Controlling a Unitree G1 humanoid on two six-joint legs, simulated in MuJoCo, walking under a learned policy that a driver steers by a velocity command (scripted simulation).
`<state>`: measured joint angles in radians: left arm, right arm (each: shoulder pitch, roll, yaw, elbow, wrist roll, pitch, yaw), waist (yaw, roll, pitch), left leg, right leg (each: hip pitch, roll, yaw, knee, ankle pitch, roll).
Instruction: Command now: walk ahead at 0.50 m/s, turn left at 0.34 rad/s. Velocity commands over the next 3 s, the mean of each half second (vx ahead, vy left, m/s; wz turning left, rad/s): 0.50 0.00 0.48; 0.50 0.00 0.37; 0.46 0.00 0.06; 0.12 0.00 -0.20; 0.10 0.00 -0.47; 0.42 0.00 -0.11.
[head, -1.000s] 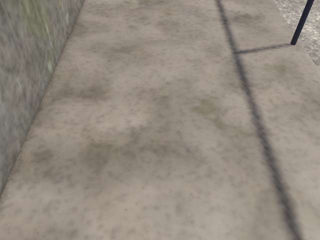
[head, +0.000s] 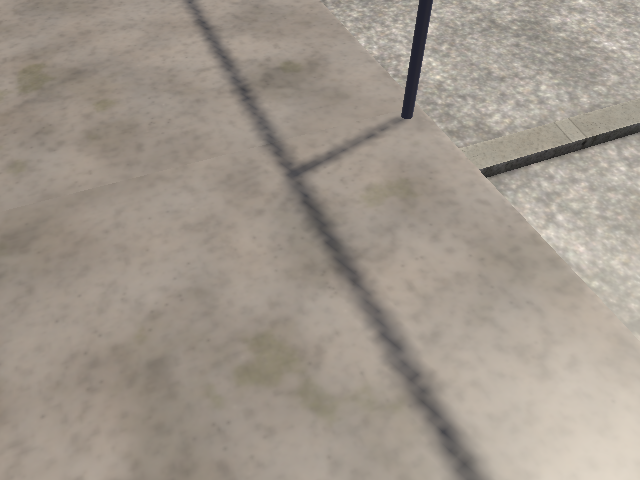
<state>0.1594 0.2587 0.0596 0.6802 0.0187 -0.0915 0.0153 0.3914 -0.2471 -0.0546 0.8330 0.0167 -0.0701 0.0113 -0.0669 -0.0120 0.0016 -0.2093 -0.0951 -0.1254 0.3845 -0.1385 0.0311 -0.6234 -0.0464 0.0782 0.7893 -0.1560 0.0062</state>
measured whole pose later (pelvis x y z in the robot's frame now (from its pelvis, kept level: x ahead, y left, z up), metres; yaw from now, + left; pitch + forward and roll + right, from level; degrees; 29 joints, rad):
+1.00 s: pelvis +0.51 +0.14 -0.04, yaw +29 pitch +2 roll +1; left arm 0.14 0.30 0.05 0.75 0.01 -0.10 -0.01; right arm 0.33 -0.27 -0.06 0.75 0.01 -0.06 0.01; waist -0.05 -0.03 0.02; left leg -0.12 -0.11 -0.03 0.33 -0.16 0.10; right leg -0.67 -0.12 0.06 0.71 0.09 0.02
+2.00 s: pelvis +0.89 +0.31 -0.10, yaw +20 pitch +1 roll +1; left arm 0.24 0.28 0.07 0.79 -0.01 0.06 0.03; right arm 0.11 -0.25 -0.06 0.78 -0.01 0.01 -0.03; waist 0.01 0.00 0.02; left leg -0.35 0.04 0.12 0.45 -0.04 0.04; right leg -0.43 -0.05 -0.01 0.83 -0.36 0.04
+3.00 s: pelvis +1.17 +0.29 -0.13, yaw +4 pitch +3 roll +2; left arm 0.02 0.28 0.05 0.60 -0.01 -0.10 -0.03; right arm 0.49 -0.29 -0.06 0.94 0.02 -0.05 0.00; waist -0.12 -0.03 0.02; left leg 0.02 0.02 -0.04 0.57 -0.45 -0.03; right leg -0.44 -0.01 0.02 0.47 -0.01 -0.09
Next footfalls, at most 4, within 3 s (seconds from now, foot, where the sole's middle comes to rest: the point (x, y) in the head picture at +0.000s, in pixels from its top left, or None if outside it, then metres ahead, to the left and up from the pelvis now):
0.18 right None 0.25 -0.14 -0.80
0.68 left None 0.46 0.20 -0.83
1.20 right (241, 348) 0.83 0.16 -0.85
1.64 left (121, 319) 0.94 0.47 -0.87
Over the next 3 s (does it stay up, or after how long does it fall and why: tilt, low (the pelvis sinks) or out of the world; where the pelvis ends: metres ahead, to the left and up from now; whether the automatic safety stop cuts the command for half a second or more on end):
stays up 1.17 0.29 -0.13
